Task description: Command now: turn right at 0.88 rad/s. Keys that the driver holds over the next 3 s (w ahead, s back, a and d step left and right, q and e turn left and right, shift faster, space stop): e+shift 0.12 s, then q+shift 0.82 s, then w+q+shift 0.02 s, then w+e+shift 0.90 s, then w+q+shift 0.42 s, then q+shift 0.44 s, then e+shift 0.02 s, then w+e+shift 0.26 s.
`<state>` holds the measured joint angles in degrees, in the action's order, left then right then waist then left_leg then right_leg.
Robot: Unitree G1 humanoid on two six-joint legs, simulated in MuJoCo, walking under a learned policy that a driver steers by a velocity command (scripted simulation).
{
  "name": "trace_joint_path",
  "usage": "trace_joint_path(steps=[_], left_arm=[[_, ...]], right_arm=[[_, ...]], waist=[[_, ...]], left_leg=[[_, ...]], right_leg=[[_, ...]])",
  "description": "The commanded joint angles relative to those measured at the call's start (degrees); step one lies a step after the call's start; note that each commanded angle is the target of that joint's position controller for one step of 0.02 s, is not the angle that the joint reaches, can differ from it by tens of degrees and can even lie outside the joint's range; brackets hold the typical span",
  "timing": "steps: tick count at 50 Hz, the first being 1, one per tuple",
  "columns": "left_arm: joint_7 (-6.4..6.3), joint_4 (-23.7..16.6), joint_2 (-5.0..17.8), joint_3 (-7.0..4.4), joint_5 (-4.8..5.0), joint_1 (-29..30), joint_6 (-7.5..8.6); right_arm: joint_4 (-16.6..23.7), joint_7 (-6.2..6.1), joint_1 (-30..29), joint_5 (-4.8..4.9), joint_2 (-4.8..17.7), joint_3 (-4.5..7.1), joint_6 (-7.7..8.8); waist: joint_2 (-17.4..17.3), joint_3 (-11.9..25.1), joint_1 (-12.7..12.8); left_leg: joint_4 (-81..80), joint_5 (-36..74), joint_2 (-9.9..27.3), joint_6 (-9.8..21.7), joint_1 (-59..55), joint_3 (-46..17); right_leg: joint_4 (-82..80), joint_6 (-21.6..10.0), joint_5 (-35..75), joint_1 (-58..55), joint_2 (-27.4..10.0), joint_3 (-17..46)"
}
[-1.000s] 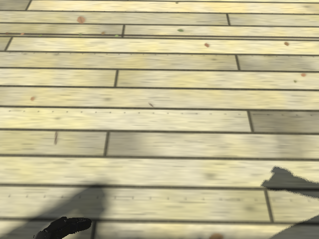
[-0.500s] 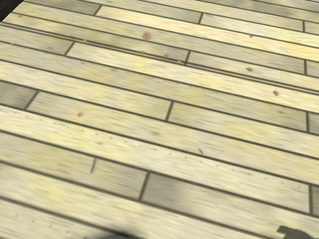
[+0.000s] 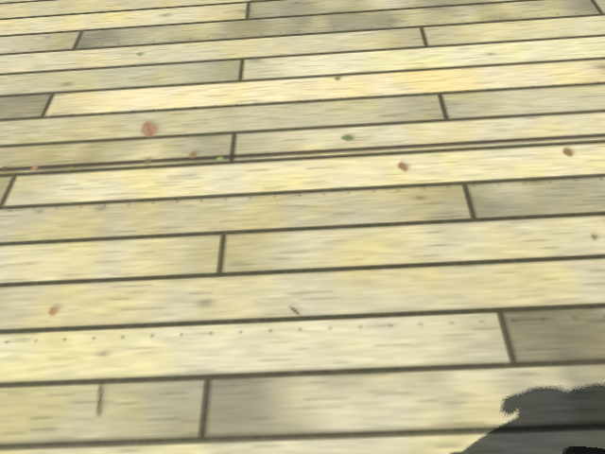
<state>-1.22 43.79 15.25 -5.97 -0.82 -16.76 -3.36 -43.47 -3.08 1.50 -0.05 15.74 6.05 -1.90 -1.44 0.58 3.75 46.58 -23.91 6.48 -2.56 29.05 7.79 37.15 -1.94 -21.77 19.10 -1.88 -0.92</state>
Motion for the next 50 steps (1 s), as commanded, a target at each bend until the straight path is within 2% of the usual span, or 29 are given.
trace_joint_path(steps=[1, 2, 3, 4, 6, 9, 13, 14, 15, 17, 18, 21, 24, 25, 26, 27, 28, 29, 30, 31, 32, 33, 36, 39, 42, 44, 47, 49, 50], left_arm=[[-0.27, -6.0, 15.1, -3.4, -0.58, 1.9, 3.97], [-0.57, -6.8, 12.8, -2.76, 1.21, 5.1, 4.11], [-0.76, -7.3, 10.9, -2.02, 1.99, 6.4, 4.04], [-1.22, -7.5, 9.2, -1.67, 2.05, 5.6, 3.94], [-1.76, -8.0, 8.7, -1.65, 1.61, 2.7, 3.64], [-2.19, -8.4, 7.2, -0.84, 1.51, 1.9, 3.76], [-1.19, -7.4, 2.2, 1.79, -0.74, 3.7, 4.02], [-0.7, -7.1, 3.0, 1.79, -1.22, 4.0, 4.07], [-0.36, -7.1, 4.7, 1.44, -1.45, 4.5, 4.02], [-0.48, -7.2, 8.6, 0.32, -1.02, 5.1, 3.36], [-0.85, -7.3, 9.5, -0.04, -0.71, 5.1, 2.93], [-2.1, -8.2, 9.2, -0.41, 0.05, 6.5, 1.97], [-2.55, -9.8, 8.6, -0.65, 0.9, 10.3, 1.57], [-2.58, -10.0, 8.4, -0.76, 1.41, 11.3, 1.52], [-2.41, -10.0, 7.9, -0.82, 1.5, 11.0, 1.75], [-2.05, -12.1, 5.7, -0.57, -0.14, 12.5, 2.3], [-1.47, -15.0, 3.6, 0.26, -2.01, 17.9, 3.14], [-0.79, -14.3, 4.1, 0.34, -1.26, 16.2, 3.98], [-0.39, -13.2, 5.3, -0.02, -0.09, 15.6, 4.19], [-0.74, -12.4, 5.3, -0.29, 0.06, 15.4, 4.22], [-0.98, -12.4, 5.8, -0.42, -0.19, 16.5, 4.14], [-0.89, -12.7, 5.4, -0.43, -0.06, 16.8, 4.15], [-0.68, -12.3, 4.1, 0.0, 0.23, 16.2, 4.34], [-0.77, -11.8, 4.1, 0.1, 0.37, 16.8, 4.71], [-0.67, -11.2, 4.4, 0.14, 0.69, 17.6, 4.86], [-0.63, -11.3, 5.5, -0.36, 0.86, 17.8, 5.53], [-0.04, -10.8, 6.4, -0.75, 1.21, 17.1, 6.58], [0.83, -9.0, 7.4, -1.21, 1.95, 12.5, 7.18], [1.3, -8.0, 6.9, -1.21, 2.29, 10.5, 7.44]], right_arm=[[6.7, -0.15, -7.5, -0.46, 4.6, 1.28, 1.55], [5.3, -1.0, -5.9, -0.6, 6.1, 1.95, 1.68], [4.9, -1.33, -4.9, -1.2, 6.1, 2.05, 1.83], [5.4, -1.13, -5.1, -1.41, 5.5, 1.95, 2.19], [5.7, -0.5, -4.8, -1.05, 3.7, 1.37, 2.77], [4.8, 0.21, -3.6, -0.55, 2.8, 0.06, 2.58], [3.3, 2.01, -1.5, 0.02, 0.7, -1.59, 2.05], [2.9, 2.43, -0.8, 0.34, 1.4, -1.56, 1.94], [3.2, 2.67, -0.8, 0.65, 2.9, -1.26, 1.85], [4.4, 2.96, -1.2, 1.32, 6.0, -0.54, 1.87], [4.9, 3.15, -1.0, 1.6, 6.4, -0.47, 1.96], [5.6, 4.01, 0.9, 1.99, 5.5, -0.69, 2.13], [5.5, 4.72, 4.8, 2.2, 4.6, -0.67, 1.93], [5.2, 4.83, 7.0, 2.06, 4.7, -0.5, 1.92], [4.7, 4.54, 9.4, 1.81, 6.2, 0.2, 1.66], [5.3, 3.7, 12.6, 1.25, 12.5, 2.11, 1.79], [5.3, 3.91, 16.3, 0.31, 16.0, 2.76, 2.29], [6.2, 3.76, 16.5, -0.92, 14.4, 2.23, 2.93], [7.1, 3.31, 12.6, -0.25, 12.7, 1.95, 3.21], [8.1, 2.74, 9.3, 0.85, 11.6, 1.83, 2.98], [8.7, 1.88, 7.8, 2.45, 10.7, 1.51, 2.18], [9.1, 1.21, 7.6, 2.77, 10.7, 1.4, 1.51], [9.8, 0.65, 9.1, 1.71, 11.1, 1.65, 0.63], [10.4, 0.23, 9.7, 1.84, 11.9, 2.05, 0.11], [11.4, 0.07, 8.9, 1.89, 11.7, 2.01, -0.26], [12.2, 0.29, 8.1, 1.57, 12.7, 2.35, -0.37], [13.4, 0.64, 6.9, 1.62, 12.4, 2.26, -0.73], [13.9, 1.0, 5.5, 2.03, 10.9, 1.4, -0.67], [13.3, 1.32, 7.0, 1.77, 8.9, 0.47, -0.32]], waist=[[11.2, -0.5, -3.0], [8.2, 0.0, -4.5], [8.7, 1.0, -5.1], [8.4, 2.7, -5.2], [8.7, 6.3, -4.3], [9.3, 8.8, -2.9], [9.9, 7.9, -2.3], [10.0, 6.6, -2.0], [10.1, 5.0, -1.7], [9.9, 2.1, -0.8], [9.5, 1.5, -0.5], [8.3, 2.3, -0.9], [8.2, 3.9, -3.2], [8.1, 4.5, -4.6], [5.8, 5.4, -5.4], [-6.7, 7.4, -5.2], [-16.4, 8.3, -7.1], [-9.1, 11.6, -7.6], [-4.5, 9.2, -5.6], [-1.7, 7.6, -4.5], [-0.1, 6.5, -4.1], [-1.0, 6.4, -3.6], [-3.5, 6.5, -3.8], [-4.9, 6.4, -4.2], [-7.1, 5.7, -4.7], [-8.6, 5.7, -4.8], [-10.0, 5.7, -4.9], [-9.8, 8.0, -3.5], [-8.8, 8.3, -3.2]], left_leg=[[19.2, -2.4, -5.7, 0.4, 17.6, -12.2], [18.6, 2.0, -4.7, 0.8, 16.3, -12.9], [18.2, 4.8, -5.2, 0.7, 14.8, -12.8], [18.5, 6.5, -6.1, 0.5, 13.9, -13.3], [17.0, 8.4, -7.4, 0.1, 13.9, -14.1], [9.9, 10.9, -5.9, -0.8, 13.3, -12.9], [-1.0, 10.4, -2.4, -0.9, -0.2, -11.1], [-2.5, 8.9, -2.8, -0.7, -3.2, -9.9], [-3.2, 7.2, -3.4, -0.5, -4.1, -8.8], [-3.3, 2.7, -4.5, 0.2, -1.0, -7.5], [-3.1, 0.9, -4.7, 0.6, 0.9, -7.6], [-2.8, -1.8, -4.5, 1.6, 3.1, -7.3], [-9.0, 2.6, -5.6, 3.1, -2.3, -4.8], [-14.8, 8.6, -6.6, 4.2, -6.4, -4.0], [-19.4, 18.6, -6.3, 6.4, -12.4, -7.6], [-21.9, 42.0, 3.0, 12.2, -22.5, -24.4], [-23.8, 60.6, 12.9, 23.0, -32.4, -41.8], [-24.5, 55.1, 14.4, 25.0, -34.8, -41.8], [-23.9, 51.0, 10.7, 21.9, -33.6, -36.6], [-23.4, 46.5, 7.2, 18.3, -31.2, -32.3], [-24.8, 42.9, 6.0, 17.0, -29.9, -31.6], [-25.4, 40.7, 4.5, 16.3, -28.1, -31.3], [-25.1, 40.1, 1.8, 15.5, -27.7, -30.9], [-24.2, 35.7, 0.5, 14.3, -25.8, -33.2], [-22.9, 33.3, -0.9, 13.0, -22.7, -35.8], [-22.1, 31.7, -1.4, 12.6, -21.3, -38.5], [-20.2, 33.2, -2.0, 12.2, -21.3, -42.4], [-21.0, 12.7, -3.5, 11.6, -17.4, -41.8], [-20.6, -1.0, -4.8, 11.5, -12.9, -40.3]], right_leg=[[-23.2, -13.1, 12.5, -6.7, -13.8, 29.0], [-21.8, -9.7, 12.4, -6.2, -11.9, 25.3], [-20.4, -8.5, 15.5, -5.6, -10.6, 23.3], [-19.0, -8.1, 18.5, -6.8, -9.5, 22.7], [-16.5, -8.5, 25.0, -11.8, -8.2, 22.4], [-14.7, -8.2, 30.9, -17.7, -8.7, 19.1], [-15.0, -8.7, 32.6, -11.9, -8.7, 14.8], [-15.2, -9.1, 33.2, -9.9, -8.8, 14.2], [-15.1, -9.7, 33.5, -8.9, -9.4, 14.5], [-13.9, -11.0, 35.9, -11.0, -11.5, 16.2], [-13.0, -11.5, 38.4, -13.2, -12.8, 17.1], [-10.6, -12.1, 45.7, -18.3, -15.7, 17.8], [-7.9, -9.9, 47.0, -17.4, -14.4, 13.3], [-5.7, -7.9, 45.1, -15.7, -12.9, 10.5], [-0.7, -4.8, 40.3, -11.8, -9.5, 7.0], [14.5, 1.0, 24.5, 0.4, -1.6, 0.3], [27.7, 4.5, -15.3, 18.9, 9.1, 1.7], [35.5, 4.7, -18.2, 22.2, 6.8, 8.0], [37.3, 4.6, -12.9, 23.7, 5.2, 8.9], [34.6, 5.1, -8.2, 24.1, 4.0, 8.5], [32.6, 5.4, -4.9, 23.9, 3.5, 9.0], [31.1, 5.8, -2.3, 22.1, 3.7, 8.8], [23.8, 6.7, 1.7, 21.0, 5.5, 8.0], [16.2, 7.3, 4.3, 18.9, 6.6, 8.5], [10.1, 7.2, 5.6, 14.9, 7.6, 9.1], [7.0, 7.0, 5.5, 12.6, 8.0, 9.5], [0.2, 6.2, 4.7, 8.2, 8.0, 10.3], [-7.8, 5.0, 7.7, -1.5, 6.5, 8.3], [-10.8, 4.1, 11.4, -9.4, 5.5, 6.6]])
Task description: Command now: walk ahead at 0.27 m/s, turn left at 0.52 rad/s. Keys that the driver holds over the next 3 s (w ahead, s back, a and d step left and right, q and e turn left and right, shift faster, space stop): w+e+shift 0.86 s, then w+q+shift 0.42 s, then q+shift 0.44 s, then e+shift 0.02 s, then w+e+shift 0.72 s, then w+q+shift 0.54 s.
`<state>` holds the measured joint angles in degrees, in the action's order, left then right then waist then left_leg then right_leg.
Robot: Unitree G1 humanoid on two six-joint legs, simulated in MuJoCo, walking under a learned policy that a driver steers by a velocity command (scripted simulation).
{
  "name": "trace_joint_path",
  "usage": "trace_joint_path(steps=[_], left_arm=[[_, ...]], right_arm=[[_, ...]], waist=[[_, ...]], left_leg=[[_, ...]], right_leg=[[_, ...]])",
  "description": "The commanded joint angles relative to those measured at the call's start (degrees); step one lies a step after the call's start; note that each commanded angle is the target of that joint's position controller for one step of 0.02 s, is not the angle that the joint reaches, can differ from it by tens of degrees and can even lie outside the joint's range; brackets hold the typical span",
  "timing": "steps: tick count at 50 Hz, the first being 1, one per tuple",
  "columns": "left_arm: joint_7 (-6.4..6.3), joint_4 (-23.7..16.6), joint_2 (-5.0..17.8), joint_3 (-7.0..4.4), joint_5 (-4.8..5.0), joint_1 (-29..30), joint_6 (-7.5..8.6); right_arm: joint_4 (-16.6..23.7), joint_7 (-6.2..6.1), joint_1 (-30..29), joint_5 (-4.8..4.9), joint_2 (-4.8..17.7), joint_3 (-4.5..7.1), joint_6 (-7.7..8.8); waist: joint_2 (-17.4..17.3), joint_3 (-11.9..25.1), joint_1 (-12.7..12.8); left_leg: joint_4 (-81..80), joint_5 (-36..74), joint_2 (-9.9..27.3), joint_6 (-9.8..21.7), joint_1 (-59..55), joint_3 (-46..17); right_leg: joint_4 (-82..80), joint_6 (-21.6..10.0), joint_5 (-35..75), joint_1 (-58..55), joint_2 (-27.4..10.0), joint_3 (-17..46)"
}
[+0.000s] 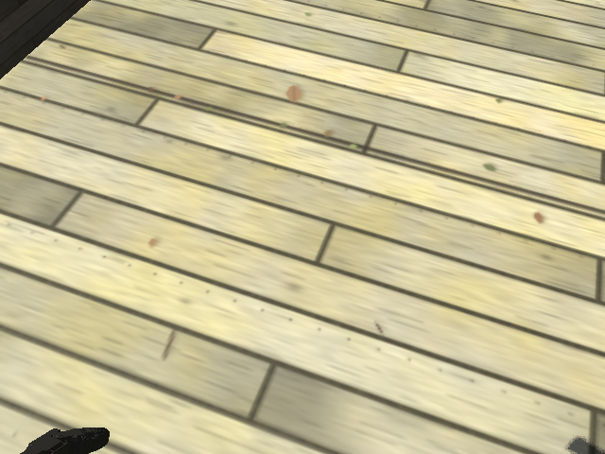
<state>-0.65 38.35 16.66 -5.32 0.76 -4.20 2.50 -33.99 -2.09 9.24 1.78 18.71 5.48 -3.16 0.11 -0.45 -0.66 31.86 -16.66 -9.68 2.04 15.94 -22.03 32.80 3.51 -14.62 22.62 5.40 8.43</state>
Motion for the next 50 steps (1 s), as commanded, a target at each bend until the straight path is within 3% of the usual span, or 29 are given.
trace_joint_path(steps=[1, 2, 3, 4, 5, 7, 9, 13, 17, 18, 19, 20, 21, 22, 24, 26, 29, 34, 36, 38, 39, 40, 41, 42, 43, 44, 45, 47, 50], left_arm=[[0.91, -2.1, 5.2, -1.78, 0.48, -4.2, 1.73], [1.04, -1.5, 5.6, -1.3, -0.83, -10.6, 2.16], [1.78, 0.3, 11.9, -2.49, -3.12, -14.6, 2.67], [1.84, -0.9, 10.3, -2.15, -1.81, -11.0, 3.34], [1.34, -1.2, 8.5, -1.42, -0.52, -10.1, 3.23], [1.18, -1.4, 8.5, -0.95, 0.46, -12.8, 2.63], [0.5, -0.8, 7.7, -0.47, 0.86, -15.7, 2.2], [-0.47, -1.0, 7.5, -0.25, 1.74, -15.5, 1.11], [-0.4, -1.8, 6.3, 0.33, 2.51, -14.2, 0.28], [-0.12, -2.5, 4.7, 0.81, 2.3, -13.1, 0.49], [0.39, -3.4, 1.2, 1.85, 1.77, -12.6, 1.07], [0.5, -5.8, -2.7, 3.35, 2.71, -16.0, 2.27], [-0.01, -7.0, 1.2, 2.93, 4.11, -14.7, 2.67], [-0.06, -6.6, 4.0, 2.26, 3.29, -11.8, 2.24], [0.5, -5.6, 3.4, 1.92, 1.45, -10.5, 1.44], [1.48, -6.6, 1.3, 2.37, 1.91, -7.9, 0.5], [2.35, -8.0, 0.2, 2.9, 1.92, -5.5, -0.37], [4.3, -10.7, 0.5, 3.62, 1.18, 4.3, 0.2], [5.24, -11.5, 1.4, 3.28, 1.58, 6.4, 0.7], [5.37, -11.5, 5.1, 1.62, 2.26, 2.1, 0.4], [5.2, -9.6, 8.4, -0.06, 2.56, -6.9, -0.12], [4.66, -5.6, 13.3, -2.63, 2.42, -21.8, -0.85], [3.44, -2.0, 15.1, -3.51, 2.65, -28.7, -1.73], [3.09, -5.1, 18.9, -3.15, 0.94, -21.7, -0.77], [2.77, -6.6, 14.3, -2.58, 0.37, -24.0, -0.1], [2.6, -5.0, 11.9, -1.87, -0.51, -23.7, 0.9], [2.84, -4.7, 10.4, -1.18, -0.54, -19.7, 1.88], [2.67, -5.8, 5.9, 0.64, -2.13, -10.8, 2.8], [2.63, -2.4, 3.6, 1.74, -1.0, -11.0, 3.87]], right_arm=[[2.6, 0.75, 2.7, -1.12, 2.3, -0.53, 1.48], [1.5, 1.19, 5.0, -2.48, -3.0, -2.64, 2.3], [4.9, 0.87, 2.9, 0.29, -1.6, -2.13, 3.62], [5.0, 0.62, -0.3, 0.35, 4.7, -0.88, 4.98], [4.6, 0.72, -3.1, -0.49, 7.7, -0.14, 6.15], [4.4, 1.02, -5.1, -2.59, 5.3, -0.59, 8.24], [4.7, 1.35, -7.8, -2.8, 2.0, -1.42, 9.72], [5.0, 2.17, -10.5, -0.96, -1.6, -2.07, 10.88], [4.0, 2.03, -7.1, 1.31, 1.2, -0.22, 11.09], [2.8, 1.51, -1.9, 1.43, 2.9, 0.56, 11.03], [1.3, 0.8, 8.2, 0.88, 5.8, 1.51, 10.88], [0.1, 1.01, 14.3, -1.72, 10.3, 2.17, 10.25], [-0.9, 1.6, 13.2, -2.34, 9.6, 2.5, 10.08], [-0.8, 1.55, 12.6, -1.96, 5.8, 1.45, 10.04], [-2.1, 1.61, 11.9, -2.57, 2.5, 0.14, 9.49], [-4.0, 2.0, 10.7, -2.7, 0.7, -0.58, 9.37], [-6.0, 2.12, 8.5, -2.69, 0.0, -1.09, 9.69], [-8.9, 1.34, 9.3, -2.43, 4.1, -0.65, 10.04], [-9.9, 1.07, 11.1, -2.67, 8.2, -0.03, 9.73], [-10.1, 0.35, 12.2, -2.83, 12.5, 0.81, 8.45], [-9.3, 0.22, 10.6, -2.92, 13.9, 1.17, 7.74], [-7.6, 0.35, 7.7, -2.5, 13.8, 1.16, 7.74], [-6.7, 0.48, 8.3, -2.41, 8.8, -0.16, 8.86], [-1.9, 1.57, 16.5, -2.17, -0.4, -3.4, 11.28], [0.0, 2.19, 9.1, -0.92, 6.0, -2.85, 13.94], [1.0, 2.0, 4.3, 1.58, 6.8, -2.69, 14.27], [0.2, 1.52, 4.4, 1.4, 5.7, -3.12, 13.92], [-3.3, 1.63, 10.0, 0.45, 4.6, -2.99, 11.17], [-4.1, 1.58, 8.8, -0.07, 2.1, -3.45, 7.5]], waist=[[-6.7, 9.4, 1.3], [0.8, 10.7, 2.8], [15.3, 2.6, 1.5], [12.8, -5.6, 1.2], [8.7, -7.5, 1.7], [5.3, -4.7, 2.8], [6.5, -2.8, 3.8], [11.0, -1.3, 3.2], [9.2, 0.3, -0.5], [8.1, 2.6, -2.8], [3.7, 9.3, -7.3], [-10.8, 17.2, -6.9], [-14.9, 13.0, -6.2], [-11.3, 6.9, -7.1], [-6.3, 0.7, -5.5], [-5.7, -4.6, -3.6], [-5.6, -7.3, -1.1], [-1.1, -11.1, -2.2], [-2.6, -9.0, -1.4], [-8.8, -3.2, 3.4], [-10.9, 2.2, 8.8], [-9.8, 9.1, 16.0], [-0.5, 8.8, 16.2], [19.0, 17.0, 3.9], [10.1, 25.3, 10.1], [3.7, 15.0, 8.8], [-6.0, 7.3, 4.7], [-3.7, 1.7, -1.5], [0.7, -4.1, -2.4]], left_leg=[[-1.2, -21.3, 8.8, 5.8, 5.8, -7.4], [15.1, -25.2, 3.6, 3.1, 10.2, 1.7], [24.6, -22.9, 0.3, 1.9, 25.0, 7.3], [29.9, -16.3, 6.2, 0.8, 30.0, 9.9], [30.0, -10.0, 8.9, 0.0, 29.3, 11.8], [27.4, -4.1, 10.0, -1.0, 26.2, 14.3], [21.3, 1.2, 9.8, -2.2, 20.9, 17.3], [3.5, 0.1, 4.6, -4.4, 5.7, 20.9], [-9.5, 7.4, 6.3, -3.9, -11.0, 19.2], [-10.0, 7.3, 9.5, -2.8, -20.3, 18.1], [-9.4, 3.2, 17.8, 0.1, -35.6, 11.1], [-12.1, -12.6, 32.7, 7.4, -46.6, -9.6], [-14.9, -25.2, 37.5, 11.1, -40.5, -19.1], [-15.6, -24.4, 34.5, 10.1, -36.2, -13.8], [-17.6, -11.7, 28.6, 7.5, -28.9, -1.0], [-20.0, -1.9, 25.8, 5.5, -21.7, 7.8], [-22.3, 9.4, 23.7, 4.7, -14.6, 18.2], [-26.5, 21.1, 21.3, 1.8, -10.3, 31.6], [-22.7, 48.8, 22.1, 0.4, -13.9, 34.5], [-10.8, 79.9, 24.3, 0.0, -21.0, 35.1], [0.9, 88.1, 25.3, 0.7, -20.3, 34.9], [17.1, 86.0, 24.3, 0.8, -11.9, 33.8], [39.8, 32.7, 16.3, -1.4, 6.4, 32.3], [62.1, -15.2, 6.6, -2.9, 28.7, 22.8], [60.9, -8.9, 8.4, -0.4, 31.8, 11.7], [57.2, -5.3, 10.8, 0.5, 33.4, 13.4], [51.7, -2.2, 13.7, 0.5, 30.5, 14.3], [47.0, 0.9, 18.8, -0.3, 22.5, 14.5], [42.3, 4.4, 21.2, -2.1, 21.9, 17.4]], right_leg=[[-7.6, -3.3, -0.6, -19.9, -5.4, 0.4], [-12.5, -7.4, -16.0, -24.4, -14.8, 12.3], [-25.0, -16.5, -40.1, -21.9, -22.8, 39.1], [-27.0, -19.7, -42.6, -16.1, -25.3, 44.7], [-25.4, -18.9, -35.6, -13.2, -23.4, 38.6], [-24.7, -16.6, -25.6, -13.4, -17.6, 30.4], [-24.6, -15.3, -16.6, -11.8, -13.2, 23.5], [-22.1, -15.3, -9.2, -4.3, -8.5, 17.8], [-16.1, -12.9, -9.6, 1.4, -8.1, 20.4], [-10.9, -11.0, -8.9, 6.4, -7.2, 18.9], [4.0, -8.0, -11.8, 14.7, -3.9, 13.5], [21.2, -6.5, -17.9, 26.9, -0.9, 5.7], [32.3, -5.5, -13.6, 35.2, -7.6, 1.3], [38.5, -5.2, -9.0, 38.3, -9.8, -0.7], [44.0, -5.4, -3.5, 38.4, -11.6, -2.5], [45.7, -6.1, -0.9, 37.9, -13.9, -2.7], [45.6, -4.6, 4.7, 36.2, -14.1, -2.8], [22.9, -6.2, 17.0, 24.8, -12.0, -11.2], [16.0, -9.4, 15.5, 15.9, -7.3, -16.9], [15.3, -11.8, 8.7, 8.5, -2.3, -20.1], [15.4, -13.4, 5.4, -2.0, -0.5, -19.9], [10.3, -16.3, 8.3, -22.5, 0.2, -17.1], [6.1, -18.1, 9.5, -40.4, -3.7, -7.2], [-1.8, -29.8, -6.7, -55.0, -17.6, 28.2], [-13.2, -29.8, -23.7, -54.7, -20.0, 41.6], [-18.3, -26.0, -22.7, -45.5, -20.9, 38.6], [-19.2, -24.0, -16.4, -32.8, -20.1, 33.0], [-18.8, -22.0, -6.0, -15.7, -15.9, 19.1], [-21.5, -19.1, 4.3, -2.8, -12.5, 5.4]])
Over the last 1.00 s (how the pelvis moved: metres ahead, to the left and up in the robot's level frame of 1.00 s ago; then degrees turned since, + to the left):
0.08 0.01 0.01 25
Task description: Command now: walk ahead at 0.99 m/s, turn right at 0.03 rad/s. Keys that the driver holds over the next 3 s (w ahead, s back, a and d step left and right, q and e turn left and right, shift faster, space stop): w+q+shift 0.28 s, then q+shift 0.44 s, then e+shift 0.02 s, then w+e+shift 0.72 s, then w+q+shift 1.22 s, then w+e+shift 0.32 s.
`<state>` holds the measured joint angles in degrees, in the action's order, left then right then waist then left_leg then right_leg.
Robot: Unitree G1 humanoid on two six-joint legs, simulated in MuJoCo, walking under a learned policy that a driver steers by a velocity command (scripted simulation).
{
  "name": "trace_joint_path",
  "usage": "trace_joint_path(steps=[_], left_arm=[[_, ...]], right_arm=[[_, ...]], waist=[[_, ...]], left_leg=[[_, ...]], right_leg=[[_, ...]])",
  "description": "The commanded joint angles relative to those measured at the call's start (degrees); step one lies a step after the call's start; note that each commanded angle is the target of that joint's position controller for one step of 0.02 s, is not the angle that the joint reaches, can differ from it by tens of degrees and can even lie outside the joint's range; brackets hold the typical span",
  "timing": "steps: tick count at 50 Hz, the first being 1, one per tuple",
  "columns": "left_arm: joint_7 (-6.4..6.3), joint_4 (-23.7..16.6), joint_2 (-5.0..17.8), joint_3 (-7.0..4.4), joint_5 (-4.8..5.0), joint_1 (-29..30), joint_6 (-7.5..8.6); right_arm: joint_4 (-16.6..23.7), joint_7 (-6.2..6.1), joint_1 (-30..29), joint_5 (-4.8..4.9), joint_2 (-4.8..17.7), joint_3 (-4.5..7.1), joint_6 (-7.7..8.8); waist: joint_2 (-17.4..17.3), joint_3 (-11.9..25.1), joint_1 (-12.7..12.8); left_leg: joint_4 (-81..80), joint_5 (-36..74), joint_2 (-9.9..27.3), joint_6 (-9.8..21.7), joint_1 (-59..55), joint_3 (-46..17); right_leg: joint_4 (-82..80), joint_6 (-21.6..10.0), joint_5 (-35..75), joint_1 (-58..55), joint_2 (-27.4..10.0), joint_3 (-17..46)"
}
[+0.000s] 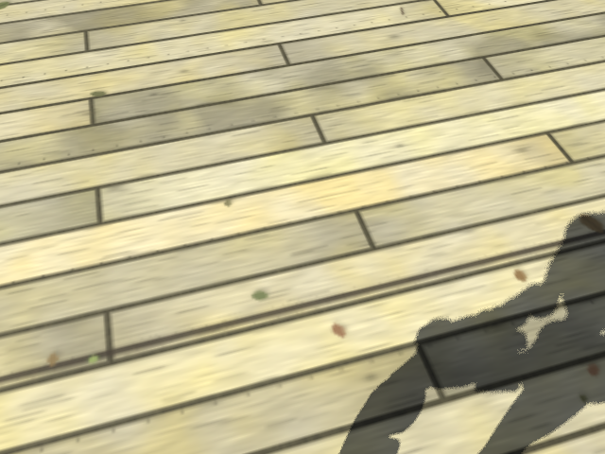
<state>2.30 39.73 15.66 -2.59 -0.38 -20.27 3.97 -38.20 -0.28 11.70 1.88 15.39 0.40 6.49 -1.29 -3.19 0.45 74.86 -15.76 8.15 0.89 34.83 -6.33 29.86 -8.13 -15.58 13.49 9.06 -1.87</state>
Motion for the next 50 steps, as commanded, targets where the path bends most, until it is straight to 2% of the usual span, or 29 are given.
trace_joint_path(steps=[1, 4, 8, 12, 13, 14, 15, 16, 17, 18, 19, 20, 23, 25, 29, 33, 34, 35, 36, 37, 38, 39, 40, 42, 45, 47, 48, 49, 50], left_arm=[[-0.51, -2.8, 5.2, -1.06, 0.1, 4.2, 2.94], [-1.4, -1.3, 5.4, -0.77, -0.59, 2.4, 4.02], [-2.58, 1.9, 7.7, -1.04, 0.12, -2.9, 4.47], [-4.39, 1.9, 11.7, -2.01, -1.94, -0.5, 1.56], [-5.05, 1.3, 13.0, -2.58, -2.7, 1.4, 0.54], [-5.05, 0.0, 14.2, -2.96, -3.22, 6.3, -0.07], [-4.51, -1.7, 12.8, -2.64, -1.81, 11.5, 0.3], [-2.67, -4.7, -1.6, 1.05, -1.37, -0.6, 1.84], [-1.38, -5.5, 4.1, 1.72, 1.03, 0.1, 4.33], [-1.14, -7.7, 8.0, 0.69, 2.08, 8.2, 5.44], [-1.31, -9.3, 7.7, 0.78, 1.79, 10.9, 5.92], [-1.64, -8.9, 7.4, 0.6, 0.58, 11.5, 5.65], [-2.62, -8.5, 8.6, 0.08, -1.44, 9.5, 3.25], [-3.42, -10.1, 5.7, 0.9, -2.09, 13.3, 2.47], [-3.4, -11.7, 4.4, 0.96, 0.0, 19.4, 1.66], [-3.06, -10.7, 7.6, -1.01, 0.33, 18.5, 2.56], [-3.28, -8.5, 7.7, -1.41, -0.3, 12.0, 2.92], [-3.85, -7.4, 8.6, -1.43, -1.28, 6.8, 2.72], [-4.07, -9.2, 8.4, -0.72, -3.23, 6.5, 1.76], [-3.75, -8.6, 10.3, -1.82, -2.13, 6.7, 0.74], [-4.0, -8.9, 10.1, -2.42, -0.66, 11.0, 0.23], [-4.06, -9.4, 6.0, -1.1, -0.59, 11.0, -0.59], [-3.62, -8.5, 5.5, -0.26, -0.35, 10.5, -1.05], [-3.08, -7.0, 8.2, -1.1, 0.74, 9.9, -1.62], [-3.17, -6.8, 9.0, -2.1, 1.65, 9.6, -2.34], [-3.16, -7.3, 9.4, -2.56, 2.31, 10.0, -2.66], [-3.11, -8.3, 9.1, -2.75, 2.98, 12.0, -2.6], [-2.78, -8.4, 5.8, -2.2, 4.18, 11.7, -1.87], [-2.22, -9.9, 0.4, -0.39, 4.87, 11.2, -0.64]], right_arm=[[1.3, -0.4, 3.2, -0.75, 4.3, 1.11, -2.43], [2.2, 0.09, -3.6, -0.73, 4.1, 0.87, -1.53], [4.1, 2.81, -12.2, 0.3, 3.0, 0.65, 0.46], [4.4, 4.85, -7.1, 0.83, 7.3, 2.76, 0.0], [3.2, 4.52, 0.4, 1.24, 9.4, 3.9, -0.85], [-0.4, 3.75, 15.8, 1.41, 13.1, 5.59, -2.13], [-3.5, 2.66, 28.2, 0.63, 15.2, 6.26, -3.33], [-3.7, 2.76, 23.1, -1.78, 15.4, 5.24, -2.12], [0.1, 2.51, 19.4, -2.76, 12.9, 5.63, -2.22], [2.3, 2.06, 15.9, -2.73, 11.3, 5.46, -2.03], [3.1, 2.46, 11.1, -2.14, 10.3, 5.05, -1.77], [4.3, 2.79, 7.0, -1.6, 10.1, 4.92, -1.48], [5.2, 1.51, 1.8, -1.03, 9.9, 4.8, -1.82], [3.6, -0.06, 2.6, -0.54, 10.9, 5.19, -2.98], [1.1, -2.71, 6.8, 0.68, 11.5, 6.16, -7.05], [2.8, -3.42, 3.4, -0.51, 8.3, 5.84, -8.0], [3.9, -3.11, 1.4, -0.63, 7.0, 5.34, -7.97], [4.9, -2.6, 3.8, -1.96, 2.5, 3.84, -8.12], [5.5, -1.74, 13.4, -1.95, 1.8, 3.17, -7.65], [3.8, -0.44, 21.3, -1.55, 7.5, 3.95, -7.38], [2.6, -0.16, 16.9, -0.03, 11.0, 4.72, -7.86], [2.5, -0.72, 9.3, -0.44, 11.6, 4.68, -8.63], [3.7, -1.1, 6.4, -1.53, 9.6, 4.03, -9.17], [4.8, -0.59, 4.1, -3.33, 6.4, 2.64, -7.95], [4.7, -0.62, 3.3, -3.6, 4.1, 1.62, -4.77], [1.5, -0.44, 9.0, -2.77, 6.4, 2.38, -3.63], [-0.9, -0.7, 14.1, -3.41, 8.4, 3.0, -3.49], [-2.2, -1.32, 17.2, -3.63, 10.3, 3.84, -3.46], [-0.3, -1.55, 15.8, -3.4, 11.7, 3.92, -3.31]], waist=[[2.9, -3.2, -2.7], [1.8, -4.2, 0.9], [1.6, -5.3, 5.0], [8.7, 1.3, -0.4], [10.8, 5.3, -5.2], [10.6, 11.3, -12.9], [2.2, 13.5, -19.6], [-24.3, 15.5, -4.5], [-14.1, 25.5, -7.1], [-5.2, 16.3, -7.5], [5.2, 9.2, -3.1], [8.3, 4.9, -0.3], [6.1, 2.0, 3.3], [3.4, 2.9, 2.1], [-2.9, 10.5, -2.2], [-7.5, 9.5, -0.8], [-6.0, 13.2, 2.3], [3.0, 20.3, 1.9], [15.0, 25.4, -2.5], [16.7, 29.6, -4.2], [11.6, 26.0, -3.5], [4.2, 20.1, -0.4], [4.7, 15.9, -0.8], [6.2, 6.1, -2.0], [11.1, 4.7, -2.9], [11.8, 5.7, -5.9], [10.2, 5.1, -8.5], [2.6, 7.5, -9.7], [-11.3, 9.4, -9.1]], left_leg=[[-4.2, 7.5, 3.1, -1.3, 4.4, 2.7], [-19.6, 24.0, 0.1, -1.3, 3.7, 5.0], [-37.8, 35.8, -4.5, 1.2, 1.6, 8.8], [-39.9, 23.2, -12.2, 5.1, -1.5, 15.5], [-37.3, 17.5, -13.9, 6.5, -8.4, 16.2], [-34.9, 15.1, -13.2, 8.6, -22.5, 13.2], [-41.1, 20.9, -10.2, 10.5, -38.2, 6.8], [-37.5, 14.4, 1.1, 21.6, -61.0, -19.7], [-51.5, -2.4, 6.2, 24.1, -62.0, -39.9], [-57.2, 1.5, 5.5, 20.5, -53.2, -37.8], [-58.4, 8.3, 4.1, 19.2, -41.9, -33.5], [-58.1, 19.5, 2.1, 19.0, -32.4, -28.6], [-58.8, 40.3, -4.6, 16.7, -17.5, -15.7], [-55.5, 50.5, -10.0, 13.9, -13.3, -10.0], [-50.1, 35.6, -14.3, 5.1, -14.5, -11.5], [-41.2, 19.5, -13.6, 2.5, -20.7, -19.4], [-31.8, 17.3, -15.3, 0.9, -22.0, -16.8], [-15.9, -9.2, -18.5, -1.3, -14.2, -11.0], [-4.4, -30.8, -21.7, -3.4, -3.3, -8.6], [7.9, -28.6, -16.2, -5.7, -1.2, -8.6], [11.5, -18.8, -11.9, -6.0, 3.5, -5.5], [7.5, -11.9, -10.5, -5.7, 3.7, -2.6], [3.1, -10.1, -11.3, -5.5, 0.4, 0.7], [-11.2, -12.1, -11.1, -3.9, -7.6, 4.9], [-36.2, -13.4, -11.7, -0.8, -21.1, 6.4], [-52.2, -2.1, -11.5, 2.0, -32.1, 6.4], [-57.8, 5.4, -10.1, 3.5, -43.1, 7.2], [-54.1, 4.7, -2.1, 4.4, -54.4, 1.8], [-58.3, -17.6, 13.4, 8.1, -53.0, -16.8]], right_leg=[[-19.8, -6.2, 9.2, 8.0, -14.7, 11.1], [-21.6, -1.3, 16.3, 6.2, -11.2, 0.8], [-24.4, 3.1, 24.9, -5.8, -14.6, -2.4], [-10.6, 7.2, 72.9, -24.9, -18.7, -5.7], [-1.1, 7.5, 84.0, -25.2, -19.9, -5.6], [14.9, 7.2, 88.5, -20.7, -20.1, -5.2], [40.7, 8.2, 65.8, -8.7, -13.5, -6.7], [66.9, 12.5, -19.4, 27.9, -2.3, 3.4], [67.8, 8.5, -16.6, 30.0, -1.6, 11.4], [61.5, 5.9, -11.7, 30.7, -4.4, 12.3], [55.3, 5.3, -8.6, 28.8, -6.6, 11.4], [51.3, 6.2, -8.3, 26.0, -7.6, 10.4], [36.5, 10.4, -5.6, 18.7, -10.7, 8.7], [24.3, 12.6, 0.3, 15.7, -7.2, 4.9], [3.9, 13.4, 18.2, 6.1, -0.4, 4.3], [-7.3, 12.0, 24.4, 2.4, -3.2, 10.2], [-12.0, 10.5, 31.4, -5.3, -6.4, 10.5], [-5.9, 5.6, 47.3, -20.6, -18.9, 19.8], [-2.0, -3.9, 69.1, -31.6, -32.1, 37.0], [-0.1, -13.0, 61.5, -30.9, -40.2, 47.3], [-5.4, -12.6, 22.7, -26.0, -35.1, 47.6], [-9.8, -6.9, -5.5, -17.1, -26.1, 39.7], [-13.0, -2.1, -14.5, -7.9, -20.4, 34.3], [-18.1, 0.8, -15.7, 6.4, -13.9, 27.8], [-21.6, -0.4, -8.3, 10.6, -9.9, 25.2], [-21.4, 0.5, -11.1, 12.7, -9.5, 26.5], [-19.2, 4.3, -10.5, 20.6, -7.0, 24.2], [-5.1, 7.4, -12.6, 31.7, -4.0, 19.9], [13.0, 6.8, -11.5, 40.3, -2.0, 12.5]])
Over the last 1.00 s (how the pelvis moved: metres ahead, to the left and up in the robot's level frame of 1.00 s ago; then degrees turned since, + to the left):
0.53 -0.18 -0.01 -37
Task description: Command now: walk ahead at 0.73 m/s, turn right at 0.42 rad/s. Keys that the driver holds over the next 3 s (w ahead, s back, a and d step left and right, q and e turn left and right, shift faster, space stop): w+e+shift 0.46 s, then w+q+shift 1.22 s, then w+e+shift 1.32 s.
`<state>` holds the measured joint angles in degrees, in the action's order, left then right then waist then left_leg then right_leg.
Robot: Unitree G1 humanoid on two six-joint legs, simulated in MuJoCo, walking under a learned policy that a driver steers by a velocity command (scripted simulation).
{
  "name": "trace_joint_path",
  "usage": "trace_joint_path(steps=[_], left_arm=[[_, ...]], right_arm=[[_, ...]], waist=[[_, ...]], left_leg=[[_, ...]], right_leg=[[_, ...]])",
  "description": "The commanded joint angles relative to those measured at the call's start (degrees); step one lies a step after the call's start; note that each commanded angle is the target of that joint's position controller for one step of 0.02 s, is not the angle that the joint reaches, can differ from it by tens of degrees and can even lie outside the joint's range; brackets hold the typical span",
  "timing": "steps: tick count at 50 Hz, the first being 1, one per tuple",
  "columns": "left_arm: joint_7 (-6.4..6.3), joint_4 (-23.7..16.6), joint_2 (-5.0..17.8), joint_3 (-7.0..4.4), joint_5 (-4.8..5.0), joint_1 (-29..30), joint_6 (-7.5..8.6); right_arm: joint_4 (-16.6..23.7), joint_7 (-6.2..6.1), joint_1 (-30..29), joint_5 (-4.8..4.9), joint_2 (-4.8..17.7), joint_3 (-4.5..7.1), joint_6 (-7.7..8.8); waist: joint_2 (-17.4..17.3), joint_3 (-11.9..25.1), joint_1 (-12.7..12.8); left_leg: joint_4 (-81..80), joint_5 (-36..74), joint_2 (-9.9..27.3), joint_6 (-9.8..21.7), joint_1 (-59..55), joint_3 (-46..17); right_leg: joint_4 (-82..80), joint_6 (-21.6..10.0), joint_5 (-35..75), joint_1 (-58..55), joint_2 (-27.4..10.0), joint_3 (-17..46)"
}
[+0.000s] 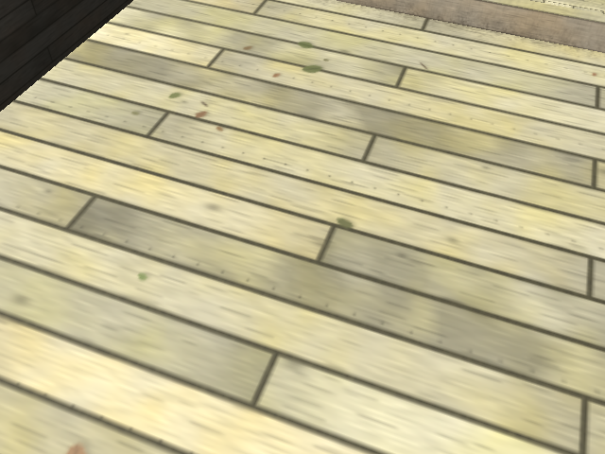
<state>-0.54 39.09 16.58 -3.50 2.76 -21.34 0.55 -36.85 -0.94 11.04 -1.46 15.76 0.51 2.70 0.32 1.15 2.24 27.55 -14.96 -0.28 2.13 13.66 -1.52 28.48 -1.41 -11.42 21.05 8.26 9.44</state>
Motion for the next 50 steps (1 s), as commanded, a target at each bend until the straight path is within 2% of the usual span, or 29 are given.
trace_joint_path(steps=[1, 3, 4, 6, 9, 15, 17, 19, 20, 21, 22, 23, 24, 25, 27, 28, 31, 33, 36, 39, 41, 43, 44, 45, 46, 47, 48, 49, 50], left_arm=[[0.96, -11.1, 2.9, -0.22, 1.41, 13.2, 3.65], [1.43, -8.5, 5.6, -1.06, -0.2, 8.5, 2.87], [1.51, -7.5, 5.8, -1.22, -1.12, 7.1, 2.39], [2.02, -7.3, 4.5, -0.74, -1.51, 8.0, 1.79], [2.18, -8.1, 3.1, -0.02, -0.83, 10.1, 1.05], [4.74, -10.3, 0.7, 1.84, -0.38, 19.5, 1.48], [4.88, -10.2, 3.3, 0.82, -0.04, 17.3, 1.43], [4.28, -7.4, 9.6, -2.22, 0.77, 2.9, 0.8], [3.43, -3.5, 15.2, -5.27, 0.65, -10.7, -0.03], [2.48, -1.1, 20.3, -6.13, 0.74, -11.2, -0.5], [2.71, -4.4, 20.4, -5.44, -0.26, -10.0, 0.99], [3.01, -4.7, 14.4, -4.04, -0.83, -10.7, 2.3], [2.91, -2.9, 12.9, -3.55, -1.52, -10.0, 3.21], [2.86, -3.2, 11.3, -2.83, -2.17, -5.3, 3.97], [2.66, -5.0, 6.8, -1.06, -4.11, 3.3, 4.61], [2.62, -4.6, 5.6, -0.59, -3.66, 4.7, 4.84], [2.23, -1.8, 5.3, -0.09, -3.1, 3.7, 6.19], [1.74, -0.9, 5.0, 0.13, -3.55, 3.4, 6.86], [0.78, 0.7, 5.9, 0.35, -3.78, 1.5, 7.85], [0.05, 2.8, 7.9, 0.13, -3.49, 0.1, 7.39], [-0.88, 2.8, 10.0, -0.43, -4.38, 0.8, 6.11], [-2.32, 2.2, 12.7, -1.48, -5.35, 2.9, 4.17], [-2.57, 1.2, 13.6, -1.88, -5.83, 6.7, 3.35], [-2.23, -0.5, 13.4, -1.89, -5.17, 13.1, 3.18], [-0.18, -1.8, 2.0, 1.24, -6.0, 12.4, 4.94], [1.1, -6.1, -3.2, 3.32, -1.09, 4.5, 7.26], [2.16, -6.9, 3.9, 2.94, -0.55, 9.0, 9.36], [2.48, -8.8, 5.7, 2.33, -0.19, 13.5, 10.07], [2.26, -8.7, 4.9, 2.51, -1.51, 13.9, 10.02]], right_arm=[[-0.1, -1.08, 10.0, -0.08, 12.4, 4.63, 1.15], [1.4, -1.43, 3.6, 1.41, 6.7, 3.29, 2.6], [1.4, -1.33, 3.7, 1.29, 6.3, 3.19, 2.72], [0.2, -1.01, 5.8, 0.33, 6.9, 3.2, 3.04], [-1.8, -0.5, 6.6, -0.29, 7.6, 3.48, 3.01], [-4.8, 0.31, 8.0, 1.4, 11.4, 5.11, 2.34], [-4.9, 0.55, 6.8, 1.53, 14.2, 5.9, 1.52], [-4.6, 0.67, 5.3, 1.97, 16.8, 6.6, 0.56], [-3.6, 0.58, 4.6, 2.27, 15.7, 6.1, 1.22], [-1.5, 1.0, 10.9, 0.43, 4.5, 3.13, 2.57], [2.6, 0.98, 9.6, 2.04, 3.7, 1.37, 5.47], [4.4, 0.9, 0.1, 3.58, 10.5, 2.82, 7.1], [5.0, 0.73, -1.6, 5.12, 8.8, 2.25, 7.69], [4.0, 0.31, -1.1, 4.19, 7.5, 1.65, 7.66], [0.9, 0.88, 5.1, 3.82, 7.5, 2.15, 5.26], [-0.2, 1.03, 6.3, 3.88, 7.5, 2.36, 3.89], [0.2, 0.74, 2.4, 3.2, 4.9, 1.49, 1.24], [1.1, 0.73, -2.1, 2.88, 4.9, 1.28, 1.44], [1.0, 2.29, -6.1, 3.24, 4.2, 1.25, 2.97], [1.8, 4.44, -8.6, 4.17, 3.4, 1.34, 4.04], [2.1, 5.62, -7.3, 4.22, 5.7, 2.44, 4.16], [1.2, 5.43, 1.2, 4.7, 8.3, 3.98, 2.8], [-1.6, 4.83, 13.5, 4.91, 11.6, 5.54, 1.56], [-5.7, 3.86, 29.3, 4.43, 14.2, 6.82, 0.42], [-8.9, 3.22, 31.9, 3.72, 12.2, 5.41, -0.45], [-5.3, 3.2, 24.3, 1.33, 10.9, 4.64, 1.1], [-2.7, 2.92, 21.8, 1.19, 7.3, 4.56, 1.3], [-2.0, 2.98, 19.5, 1.03, 6.9, 4.41, 1.92], [-1.1, 3.48, 15.4, 1.3, 7.8, 4.61, 2.63]], waist=[[-14.7, -1.1, -8.1], [-11.2, -4.0, -4.3], [-8.9, -3.4, -3.8], [-5.4, -5.8, -4.5], [-5.4, -8.6, -4.4], [-2.4, -13.1, -6.1], [-5.6, -9.2, -3.1], [-9.9, 0.7, 6.0], [-7.1, 8.0, 12.9], [12.8, 8.6, 5.7], [17.7, 23.4, 4.0], [7.6, 19.9, 8.3], [4.6, 10.8, 6.3], [-1.7, 6.3, 2.9], [0.4, 2.0, -2.7], [1.5, -0.1, -3.5], [1.8, -7.2, -3.3], [1.9, -9.8, -1.5], [-0.6, -9.0, 0.9], [0.7, -9.2, 1.3], [3.4, -5.5, -0.3], [8.3, -0.3, -6.4], [9.6, 4.4, -12.7], [6.5, 8.4, -21.1], [-15.2, 4.8, -16.8], [-28.3, 11.2, -6.7], [-13.0, 12.0, -10.3], [-2.0, 6.6, -7.8], [6.7, 2.0, -3.9]], left_leg=[[-14.8, -27.3, 27.6, 11.1, -21.0, -29.8], [-16.1, -21.0, 22.5, 7.6, -20.2, -21.6], [-16.2, -16.3, 20.8, 6.2, -20.3, -17.1], [-18.1, -6.9, 18.2, 5.7, -16.4, -8.2], [-19.5, 0.7, 15.6, 5.1, -12.3, 2.3], [-22.0, 12.9, 15.5, 3.4, -14.5, 13.9], [-14.7, 47.1, 16.3, 2.9, -18.2, 16.1], [6.8, 72.8, 16.7, 2.4, -16.7, 16.8], [24.6, 66.7, 14.5, 0.5, -4.8, 16.1], [49.5, -1.8, 4.7, -3.4, 19.9, 13.5], [63.5, -16.9, -3.7, -3.3, 29.8, -1.8], [60.9, -9.3, 0.4, -0.8, 33.3, -7.6], [57.8, -7.0, 2.4, 0.3, 34.6, -5.8], [53.7, -4.7, 5.5, 0.6, 31.4, -5.3], [50.3, -0.8, 9.6, 1.0, 23.6, -5.7], [48.5, -0.4, 10.7, 0.6, 23.2, -4.9], [42.4, 7.0, 11.3, -1.1, 28.3, -3.3], [33.2, 16.1, 9.4, -2.1, 29.8, -2.5], [19.4, 31.2, 5.8, -1.2, 24.8, 1.6], [9.1, 35.0, 2.7, 0.8, 23.3, 4.5], [6.9, 31.9, -1.6, 2.2, 20.1, 9.0], [9.9, 20.6, -5.7, 4.0, 13.0, 12.3], [12.8, 15.9, -5.9, 6.0, 2.6, 10.9], [10.0, 17.0, -2.8, 8.8, -15.2, 4.6], [14.7, 12.1, -0.6, 11.4, -26.5, -1.1], [1.0, -14.4, 11.0, 25.1, -36.7, -39.1], [-12.9, -28.6, 13.3, 22.4, -34.1, -49.4], [-15.9, -28.6, 13.1, 18.9, -25.5, -48.5], [-16.6, -24.9, 11.8, 18.1, -15.3, -46.3]], right_leg=[[24.7, 0.4, -11.8, 38.2, -7.8, 1.2], [33.6, 1.8, -5.1, 39.9, -9.9, -0.5], [36.9, 2.5, -3.2, 39.5, -10.9, -1.5], [42.1, 3.5, 1.7, 38.3, -12.5, -3.5], [42.4, 4.4, 6.9, 36.5, -15.0, -5.0], [20.9, -1.2, 9.8, 26.1, -16.0, -13.5], [18.8, -4.3, 4.8, 17.3, -11.1, -18.7], [19.0, -7.6, -2.1, -3.0, -4.5, -21.4], [14.7, -10.3, 1.4, -26.1, -2.8, -17.4], [10.0, -16.0, -10.0, -44.1, -12.2, 4.7], [-7.5, -25.5, -31.7, -51.4, -23.2, 40.0], [-12.9, -19.8, -33.9, -48.1, -22.9, 40.2], [-14.4, -17.9, -28.8, -38.9, -23.4, 35.9], [-13.5, -16.6, -21.7, -28.6, -22.6, 29.8], [-13.1, -15.6, -14.4, -13.4, -19.5, 18.9], [-14.8, -15.3, -12.2, -9.6, -19.0, 14.9], [-19.3, -12.7, -3.4, -3.3, -16.9, 2.6], [-21.4, -10.1, 4.2, -2.8, -14.1, -6.0], [-23.9, -5.4, 12.9, -6.5, -12.9, -13.5], [-24.3, -2.1, 24.2, -16.6, -15.0, -16.4], [-18.0, 0.1, 49.4, -26.1, -16.2, -18.2], [-3.9, 1.5, 77.9, -31.4, -18.4, -18.8], [9.6, 1.5, 85.6, -29.4, -19.1, -18.4], [31.0, 1.3, 79.1, -18.1, -17.3, -18.2], [59.4, 1.5, 0.1, 4.7, -5.7, -15.8], [75.6, 3.6, -24.3, 27.5, 0.8, -4.1], [68.8, -1.5, -14.9, 28.2, -2.6, 0.8], [60.3, -3.8, -10.0, 25.9, -5.0, 0.7], [54.0, -3.9, -7.7, 22.2, -6.9, 0.5]])
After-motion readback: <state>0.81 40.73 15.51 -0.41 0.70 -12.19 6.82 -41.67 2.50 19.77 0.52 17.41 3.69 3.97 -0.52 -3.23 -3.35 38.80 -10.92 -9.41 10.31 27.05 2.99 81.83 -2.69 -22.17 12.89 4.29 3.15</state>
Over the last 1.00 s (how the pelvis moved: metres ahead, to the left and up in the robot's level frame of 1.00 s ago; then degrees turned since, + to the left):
0.69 0.14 0.01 34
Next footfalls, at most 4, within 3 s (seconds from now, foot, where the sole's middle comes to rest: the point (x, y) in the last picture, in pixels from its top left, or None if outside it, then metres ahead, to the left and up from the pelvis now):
0.40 right None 0.37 -0.27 -0.77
0.90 left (454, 326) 0.85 -0.34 -0.77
1.34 right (521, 227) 1.21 -0.58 -0.77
1.82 left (384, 151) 1.52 -0.20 -0.77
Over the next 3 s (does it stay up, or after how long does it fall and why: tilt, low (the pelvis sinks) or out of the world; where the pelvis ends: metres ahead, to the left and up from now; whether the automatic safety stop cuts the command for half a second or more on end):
stays up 2.28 -0.12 0.00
